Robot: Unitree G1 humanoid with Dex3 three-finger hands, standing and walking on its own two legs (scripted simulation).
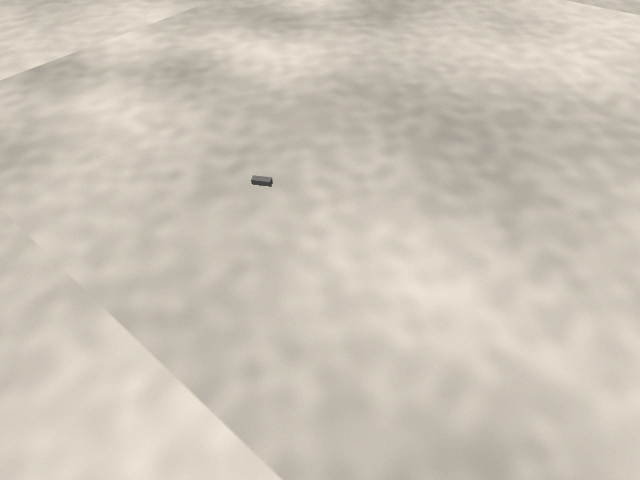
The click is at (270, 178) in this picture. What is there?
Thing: small brick
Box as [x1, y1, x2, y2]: [251, 175, 272, 185]
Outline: 251,179 252,183 263,185 270,185 272,181 271,177 254,175
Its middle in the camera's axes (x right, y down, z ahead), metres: -0.29 -0.30 +1.89
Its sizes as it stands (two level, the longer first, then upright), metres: 0.096 0.036 0.027
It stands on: the floor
